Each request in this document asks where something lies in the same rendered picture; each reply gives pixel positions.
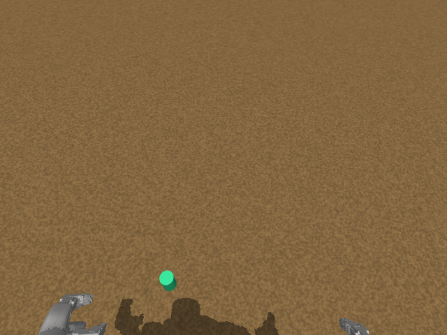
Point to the right robot hand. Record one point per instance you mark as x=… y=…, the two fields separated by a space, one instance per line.
x=353 y=328

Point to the can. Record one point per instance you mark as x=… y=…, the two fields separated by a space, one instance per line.
x=168 y=280

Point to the left robot hand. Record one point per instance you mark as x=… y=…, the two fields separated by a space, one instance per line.
x=59 y=316

